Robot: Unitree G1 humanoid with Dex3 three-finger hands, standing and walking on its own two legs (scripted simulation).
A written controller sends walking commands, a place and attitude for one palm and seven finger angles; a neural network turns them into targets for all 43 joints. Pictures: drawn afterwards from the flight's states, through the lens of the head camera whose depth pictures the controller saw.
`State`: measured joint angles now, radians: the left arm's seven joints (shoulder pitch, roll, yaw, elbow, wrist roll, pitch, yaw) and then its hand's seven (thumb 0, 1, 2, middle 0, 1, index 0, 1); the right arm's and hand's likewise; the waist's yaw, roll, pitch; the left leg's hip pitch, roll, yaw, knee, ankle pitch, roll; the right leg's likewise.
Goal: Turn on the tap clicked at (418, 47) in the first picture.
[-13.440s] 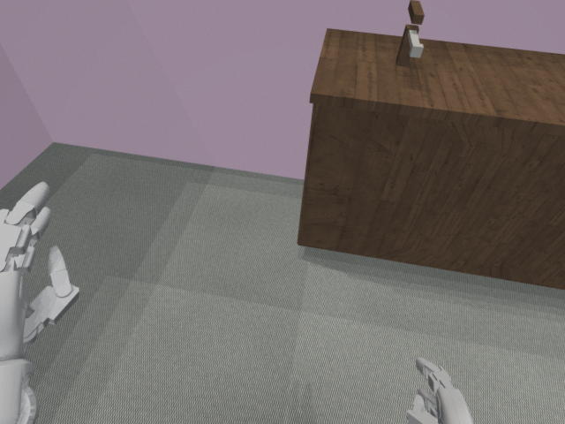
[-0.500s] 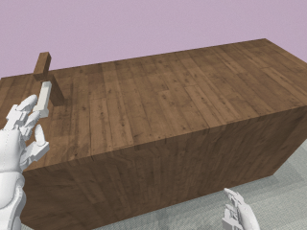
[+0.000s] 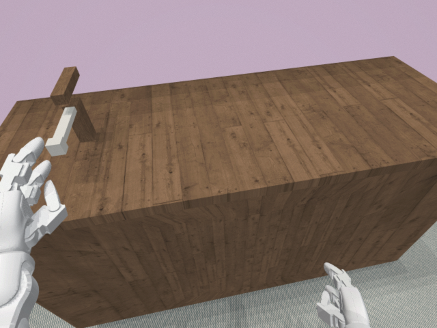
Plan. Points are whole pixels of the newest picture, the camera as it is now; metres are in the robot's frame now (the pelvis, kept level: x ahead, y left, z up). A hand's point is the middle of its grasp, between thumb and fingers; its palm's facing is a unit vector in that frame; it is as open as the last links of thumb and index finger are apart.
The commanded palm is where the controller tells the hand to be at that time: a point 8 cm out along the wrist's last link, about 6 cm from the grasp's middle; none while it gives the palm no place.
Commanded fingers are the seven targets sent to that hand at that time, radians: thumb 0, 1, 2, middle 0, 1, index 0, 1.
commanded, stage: turn the palm inward beside the body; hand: left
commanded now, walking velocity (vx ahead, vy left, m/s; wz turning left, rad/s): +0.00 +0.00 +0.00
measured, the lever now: (57, 146) +0.39 +0.39 +0.13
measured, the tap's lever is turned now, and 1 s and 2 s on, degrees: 0 0 0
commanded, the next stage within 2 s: reach beside the lever's end, fingers flat in 1.46 s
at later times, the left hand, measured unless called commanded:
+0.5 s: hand (45, 220) +0.19 +0.26 +0.18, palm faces +0.48 -0.86 -0.19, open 7.4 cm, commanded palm +0.14 +0.30 +0.19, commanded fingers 0.00 0.90 0.90 -0.20 -0.30 -0.20 -0.30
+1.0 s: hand (45, 232) +0.18 +0.25 +0.18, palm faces +0.49 -0.86 -0.14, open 7.4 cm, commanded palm +0.12 +0.29 +0.20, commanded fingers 0.00 0.90 0.90 -0.20 -0.30 -0.20 -0.30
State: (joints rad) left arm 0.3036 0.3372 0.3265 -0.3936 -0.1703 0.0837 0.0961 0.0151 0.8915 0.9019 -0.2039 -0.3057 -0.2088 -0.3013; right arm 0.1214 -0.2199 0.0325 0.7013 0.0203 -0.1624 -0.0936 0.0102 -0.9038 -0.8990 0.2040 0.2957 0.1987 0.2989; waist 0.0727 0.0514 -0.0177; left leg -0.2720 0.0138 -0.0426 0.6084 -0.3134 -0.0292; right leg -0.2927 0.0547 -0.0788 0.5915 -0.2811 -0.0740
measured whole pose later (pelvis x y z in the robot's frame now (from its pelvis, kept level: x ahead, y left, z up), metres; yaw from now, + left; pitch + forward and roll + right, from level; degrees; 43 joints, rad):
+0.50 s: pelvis +0.01 +0.01 +0.00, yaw +1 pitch -2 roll +0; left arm 0.42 0.28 0.31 -0.54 -0.22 0.13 0.12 0.01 0.89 0.90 -0.20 -0.31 -0.21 -0.30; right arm 0.16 -0.22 0.05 0.67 0.04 -0.25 -0.10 0.01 -0.90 -0.90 0.20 0.30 0.20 0.30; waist 0.09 0.06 -0.05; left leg -0.25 -0.01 -0.05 0.60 -0.32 -0.01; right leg -0.27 0.03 -0.08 0.60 -0.30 -0.06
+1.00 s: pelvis +0.00 +0.01 +0.00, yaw +2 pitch -3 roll +0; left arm 0.44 0.25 0.28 -0.63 -0.26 0.27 0.15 0.01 0.89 0.90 -0.20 -0.31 -0.21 -0.30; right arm 0.15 -0.23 0.06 0.68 0.06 -0.27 -0.11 0.01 -0.90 -0.90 0.20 0.30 0.20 0.30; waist 0.10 0.07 -0.04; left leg -0.23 -0.02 -0.06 0.60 -0.31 -0.01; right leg -0.24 0.03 -0.09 0.59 -0.29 -0.06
